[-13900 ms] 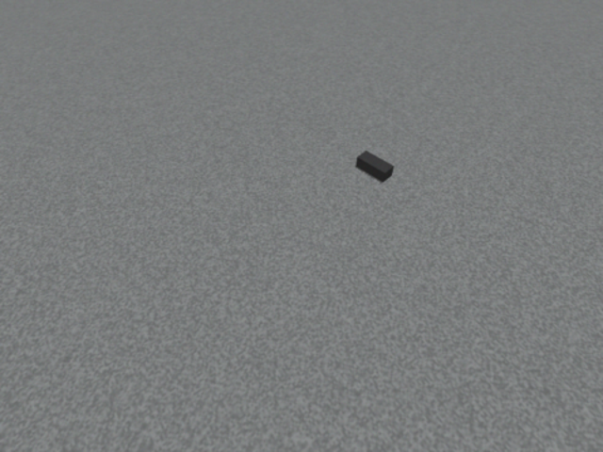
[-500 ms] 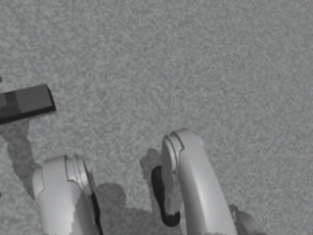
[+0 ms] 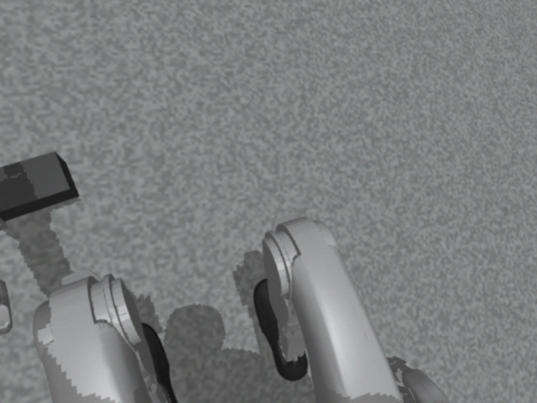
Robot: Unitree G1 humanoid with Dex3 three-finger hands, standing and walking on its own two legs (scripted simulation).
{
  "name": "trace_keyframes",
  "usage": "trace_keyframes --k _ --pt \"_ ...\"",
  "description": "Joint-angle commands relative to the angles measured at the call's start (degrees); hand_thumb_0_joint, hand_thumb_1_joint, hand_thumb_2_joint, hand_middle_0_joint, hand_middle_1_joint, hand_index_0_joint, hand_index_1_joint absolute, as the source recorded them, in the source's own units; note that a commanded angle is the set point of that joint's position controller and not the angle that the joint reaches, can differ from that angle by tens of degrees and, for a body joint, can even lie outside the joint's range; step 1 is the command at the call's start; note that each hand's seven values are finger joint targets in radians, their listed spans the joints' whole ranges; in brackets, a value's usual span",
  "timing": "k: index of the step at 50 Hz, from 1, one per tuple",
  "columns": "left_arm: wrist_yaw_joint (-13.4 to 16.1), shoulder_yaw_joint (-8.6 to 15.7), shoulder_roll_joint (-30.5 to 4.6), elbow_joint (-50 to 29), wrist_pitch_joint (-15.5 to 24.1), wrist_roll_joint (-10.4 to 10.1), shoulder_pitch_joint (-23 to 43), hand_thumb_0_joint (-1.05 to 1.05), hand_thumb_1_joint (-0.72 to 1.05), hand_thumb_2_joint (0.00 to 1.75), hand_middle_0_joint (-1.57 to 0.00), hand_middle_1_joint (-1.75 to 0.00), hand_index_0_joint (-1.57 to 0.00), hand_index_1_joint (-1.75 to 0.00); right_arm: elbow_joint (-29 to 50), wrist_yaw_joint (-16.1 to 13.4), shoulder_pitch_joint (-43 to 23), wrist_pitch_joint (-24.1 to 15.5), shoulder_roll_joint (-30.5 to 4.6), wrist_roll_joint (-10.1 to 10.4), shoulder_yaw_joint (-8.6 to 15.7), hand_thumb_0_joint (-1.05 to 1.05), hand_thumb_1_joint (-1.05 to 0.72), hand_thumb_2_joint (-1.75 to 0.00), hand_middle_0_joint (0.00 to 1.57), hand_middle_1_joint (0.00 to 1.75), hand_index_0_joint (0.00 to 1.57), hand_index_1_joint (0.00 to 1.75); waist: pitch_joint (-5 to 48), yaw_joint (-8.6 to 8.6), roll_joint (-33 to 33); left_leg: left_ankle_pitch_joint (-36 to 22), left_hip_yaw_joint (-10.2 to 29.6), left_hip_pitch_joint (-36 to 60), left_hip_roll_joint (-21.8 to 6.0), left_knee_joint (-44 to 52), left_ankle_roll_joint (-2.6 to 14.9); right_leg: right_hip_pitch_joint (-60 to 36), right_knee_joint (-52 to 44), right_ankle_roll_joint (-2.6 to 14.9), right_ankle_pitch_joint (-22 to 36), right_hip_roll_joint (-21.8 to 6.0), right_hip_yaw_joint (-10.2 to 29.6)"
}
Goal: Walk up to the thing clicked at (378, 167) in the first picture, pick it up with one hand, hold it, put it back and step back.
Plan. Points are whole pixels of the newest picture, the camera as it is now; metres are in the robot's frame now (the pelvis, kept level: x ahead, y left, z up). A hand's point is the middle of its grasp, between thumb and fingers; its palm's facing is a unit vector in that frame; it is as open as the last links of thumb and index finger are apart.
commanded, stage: approach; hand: left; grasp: from above
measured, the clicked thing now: (14, 191) +0.48 +0.31 -0.29
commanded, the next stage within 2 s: close in in 0.10 s
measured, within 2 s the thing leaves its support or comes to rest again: neither
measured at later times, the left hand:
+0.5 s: hand out of the picture +0.46 +0.30 -0.20, palm faces -0.44 -0.10 -0.89, open 14.4 cm
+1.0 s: hand (13, 189) +0.47 +0.30 -0.25, palm faces -0.44 -0.12 -0.89, open 14.1 cm
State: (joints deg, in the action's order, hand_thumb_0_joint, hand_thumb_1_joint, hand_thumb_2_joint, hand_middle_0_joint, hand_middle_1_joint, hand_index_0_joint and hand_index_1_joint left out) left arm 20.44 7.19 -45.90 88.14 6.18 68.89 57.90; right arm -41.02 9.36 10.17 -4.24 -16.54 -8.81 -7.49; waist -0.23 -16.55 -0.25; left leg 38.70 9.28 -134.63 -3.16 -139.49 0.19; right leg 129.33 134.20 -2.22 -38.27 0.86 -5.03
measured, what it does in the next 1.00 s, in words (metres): stands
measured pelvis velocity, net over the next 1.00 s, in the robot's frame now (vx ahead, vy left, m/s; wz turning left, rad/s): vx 0.01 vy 0.00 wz -0.06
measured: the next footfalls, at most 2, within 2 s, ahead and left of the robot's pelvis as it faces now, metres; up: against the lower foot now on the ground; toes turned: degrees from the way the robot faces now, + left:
none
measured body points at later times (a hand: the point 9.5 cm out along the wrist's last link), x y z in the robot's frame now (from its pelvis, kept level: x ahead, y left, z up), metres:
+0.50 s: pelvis +0.00 +0.00 -0.01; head +0.24 +0.10 +0.36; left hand +0.48 +0.31 -0.14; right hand +0.05 -0.27 -0.09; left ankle +0.08 +0.13 -0.29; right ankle +0.10 -0.12 -0.29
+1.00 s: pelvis +0.01 +0.00 -0.02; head +0.28 +0.10 +0.32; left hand +0.49 +0.30 -0.20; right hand +0.04 -0.25 -0.09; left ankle +0.08 +0.13 -0.29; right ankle +0.10 -0.12 -0.29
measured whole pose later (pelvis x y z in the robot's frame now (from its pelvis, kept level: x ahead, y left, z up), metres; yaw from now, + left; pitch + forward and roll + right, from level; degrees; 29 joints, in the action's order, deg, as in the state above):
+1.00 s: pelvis +0.01 +0.00 -0.02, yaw -3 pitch +30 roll -12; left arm 33.2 7.6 -53.6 98.0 11.6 74.1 60.7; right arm -40.4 12.8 7.7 -11.5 -17.8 -15.0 -13.6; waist -5.9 -20.7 5.6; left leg 41.2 13.5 -136.4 -2.7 -146.1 -0.4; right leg 129.5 138.0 -2.8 -39.5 1.9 -8.0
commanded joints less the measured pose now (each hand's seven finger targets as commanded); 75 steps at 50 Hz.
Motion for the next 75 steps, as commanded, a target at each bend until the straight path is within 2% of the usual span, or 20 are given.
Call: trace_keyframes --k 1,3,7,12,15,21,25,27,31,35,39,41,43,46,58,66,68,71,74,75 --pt "-0.46 0.62 -16.32 -13.46 4.03 -0.76 19.58 0.0 -0.61 1.05 -0.08 -1.0 -0.05 -1.02 1.42 -1.15 10.3 -0.26 -14.12 -0.09 5.33 0.0 -0.89 -0.89 0.2 0.3 0.2 0.3 39.34 -0.5 -14.15 -7.06 -5.41 24.59 1.87 11.86 1.69 -22.97 -14.11 3.55 8.93 2.22 -3.67" --pt "-0.54 -1.45 -13.67 -16.89 6.3 -0.1 20.87 0.0 -0.61 1.04 -0.07 -1.0 -0.05 -1.01 -0.19 -1.41 11.92 -0.21 -14.16 -0.15 5.84 0.0 -0.89 -0.89 0.2 0.3 0.2 0.3 38.13 -1.3 -15.96 -6.5 -5.28 27.03 2.06 11.81 1.01 -20.0 -14.3 4.0 7.93 2.06 -4.27" --pt "1.22 -3.97 -9.57 -12.13 7.78 1.37 17.4 0.0 -0.59 1.04 -0.07 -0.99 -0.06 -1.01 -0.73 -1.62 12.07 0.16 -14.23 -0.39 6.27 0.0 -0.89 -0.89 0.2 0.3 0.2 0.3 36.97 -1.22 -17.7 -6.17 -4.93 29.44 2.07 13.01 0.49 -17.13 -13.68 4.05 8.56 1.84 -5.68" --pt "4.99 -2.36 -12.26 -10.15 6.82 3.84 18.93 0.0 -0.58 1.05 -0.07 -0.98 -0.05 -0.99 -0.63 -1.74 11.58 0.24 -15.15 -0.38 6.16 0.0 -0.89 -0.89 0.2 0.3 0.2 0.3 38.74 0.44 -21.75 -10.28 -3.84 34.16 1.93 14.94 -0.3 -14.03 -10.95 4.6 12.03 1.5 -6.92" --pt "7.21 -2.68 -10.84 -5.98 5.63 5.15 18.44 0.0 -0.59 1.04 -0.07 -0.97 -0.05 -0.98 -0.7 -1.42 11.27 0.14 -14.66 -0.81 5.21 0.0 -0.89 -0.89 0.2 0.3 0.2 0.3 36.44 -0.95 -20.96 -12.74 -4.44 33.01 2.09 14.07 0.03 -14.65 -10.56 4.37 14.61 1.65 -6.85" --pt "10.05 -0.79 -13.71 -1.18 3.8 5.64 21.2 0.0 -0.56 1.03 -0.06 -0.96 -0.04 -0.98 -0.42 -0.81 10.61 -1.3 -15.04 -1.97 3.96 0.0 -0.89 -0.89 0.2 0.3 0.2 0.3 35.67 -2.16 -19.1 -11.0 -5.01 30.34 2.01 12.21 0.89 -15.26 -10.94 3.87 13.86 1.71 -6.16" --pt "9.99 -2.21 -12.08 4.31 3.6 4.95 21.11 0.0 -0.56 1.02 -0.06 -0.97 -0.04 -0.98 -0.36 -0.34 9.78 -2.7 -15.48 -2.64 3.06 0.0 -0.89 -0.9 0.2 0.3 0.2 0.3 30.9 -4.48 -15.84 -5.77 -5.0 25.53 2.04 11.17 1.52 -14.05 -11.79 3.68 9.24 2.09 -5.96" --pt "9.94 -0.89 -16.07 2.52 4.08 4.57 21.73 0.0 -0.55 1.01 -0.06 -0.98 -0.05 -0.99 0.29 -0.31 10.13 -3.32 -16.26 -2.71 2.57 0.0 -0.89 -0.9 0.2 0.3 0.2 0.3 32.78 -3.42 -17.47 -6.11 -4.69 25.79 1.99 11.18 1.48 -15.78 -11.74 3.75 9.0 2.06 -5.98" --pt "10.57 -0.12 -17.72 1.29 5.2 4.25 22.18 0.0 -0.55 1.02 -0.07 -0.97 -0.05 -0.98 0.91 -0.1 9.99 -4.3 -16.58 -3.56 1.43 0.0 -0.89 -0.9 0.2 0.3 0.2 0.3 35.87 -4.0 -18.09 -7.13 -4.13 27.74 1.77 10.6 1.21 -17.86 -10.79 3.59 9.9 2.34 -6.79" --pt "11.29 0.06 -18.97 4.03 5.95 4.54 20.8 0.0 -0.54 1.01 -0.07 -0.98 -0.05 -0.99 1.4 0.48 9.16 -5.32 -17.36 -4.11 0.35 0.0 -0.89 -0.9 0.2 0.3 0.2 0.3 33.52 -4.91 -17.9 -7.69 -4.12 26.55 1.48 8.61 1.34 -17.91 -9.86 3.29 11.32 2.56 -6.98" --pt "13.39 1.13 -21.26 1.87 6.61 4.68 18.88 0.0 -0.56 1.03 -0.07 -0.96 -0.05 -0.99 0.5 0.95 9.6 -5.71 -17.49 -4.84 -0.56 0.0 -0.89 -0.9 0.2 0.3 0.2 0.3 35.18 -3.44 -20.64 -10.89 -4.0 28.1 1.22 8.35 0.82 -20.17 -9.33 3.36 14.33 2.96 -7.67" --pt "13.97 0.5 -20.1 5.11 6.24 5.21 17.41 0.0 -0.54 1.02 -0.07 -0.97 -0.06 -0.98 0.67 1.6 9.51 -6.06 -17.73 -5.58 -0.93 0.0 -0.89 -0.9 0.2 0.3 0.2 0.3 32.82 -5.12 -20.25 -10.78 -3.52 27.88 1.04 8.03 0.74 -19.19 -8.36 3.34 14.56 3.19 -8.21" --pt "14.51 0.71 -21.23 3.24 6.04 5.27 17.99 0.0 -0.52 1.02 -0.08 -0.98 -0.07 -0.99 0.52 2.13 8.73 -6.3 -17.76 -5.35 -0.79 0.0 -0.89 -0.9 0.2 0.3 0.2 0.3 33.78 -4.0 -21.82 -11.44 -3.42 28.33 0.76 7.82 0.59 -19.53 -8.23 3.51 15.32 3.52 -8.09" --pt "15.01 0.78 -20.5 4.34 5.33 4.71 17.37 0.0 -0.53 1.03 -0.09 -0.97 -0.07 -0.99 0.5 2.94 8.89 -7.14 -18.69 -5.97 -1.13 0.0 -0.89 -0.9 0.2 0.3 0.2 0.3 32.23 -5.08 -21.98 -12.13 -2.93 29.41 0.77 7.87 0.43 -19.14 -7.68 3.34 15.7 3.35 -8.98" --pt "15.42 0.43 -20.76 4.21 5.11 2.95 18.12 0.0 -0.53 1.01 -0.07 -1.01 -0.06 -1.01 0.54 4.5 6.62 -8.74 -19.35 -5.92 -1.41 0.0 -0.9 -0.9 0.2 0.3 0.2 0.3 31.55 -5.18 -21.46 -11.09 -1.82 28.04 0.32 7.69 0.42 -20.2 -8.31 3.22 15.0 3.8 -9.42" --pt "15.69 1.86 -22.07 5.74 6.1 4.0 17.68 0.0 -0.52 1.0 -0.07 -1.02 -0.07 -1.02 0.29 4.5 7.22 -8.31 -20.07 -6.23 -1.45 0.0 -0.9 -0.9 0.2 0.3 0.2 0.3 29.9 -6.33 -21.42 -11.25 -1.21 27.74 0.21 7.81 0.23 -20.52 -8.26 3.14 15.11 3.89 -9.83" --pt "15.61 0.05 -20.29 7.52 6.35 4.12 17.63 0.0 -0.53 0.99 -0.07 -1.02 -0.06 -1.03 0.57 4.64 5.5 -8.4 -19.58 -6.36 -1.8 0.0 -0.9 -0.9 0.2 0.3 0.2 0.3 27.99 -6.86 -20.29 -9.63 -0.97 27.05 0.12 7.4 0.39 -18.93 -8.12 3.1 14.04 3.97 -10.04" --pt "16.09 1.26 -22.31 6.31 7.04 4.39 17.51 0.0 -0.53 0.99 -0.07 -1.01 -0.06 -1.02 0.52 4.69 5.95 -8.46 -19.76 -6.56 -2.36 0.0 -0.9 -0.9 0.2 0.3 0.2 0.3 28.69 -6.65 -21.22 -10.48 -0.82 27.98 0.07 7.87 0.14 -20.1 -8.23 3.07 14.55 4.01 -10.28" --pt "16.5 -0.78 -20.92 6.77 7.38 5.25 18.22 0.0 -0.53 0.99 -0.06 -1.03 -0.06 -1.03 0.99 4.85 4.86 -8.63 -20.22 -6.77 -2.24 0.0 -0.9 -0.9 0.2 0.3 0.2 0.3 28.04 -6.88 -23.0 -9.44 -0.41 29.05 -0.06 8.26 -0.22 -18.63 -7.55 3.31 13.68 4.03 -10.6" --pt "16.75 0.52 -21.83 7.96 7.17 5.25 16.85 0.0 -0.52 0.98 -0.06 -1.02 -0.06 -1.02 0.71 5.09 5.28 -8.79 -20.07 -6.95 -2.65 0.0 -0.9 -0.9 0.2 0.3 0.2 0.3 27.46 -6.93 -21.92 -10.08 -0.08 29.56 -0.07 8.01 -0.28 -18.2 -7.11 3.02 14.38 3.7 -11.03"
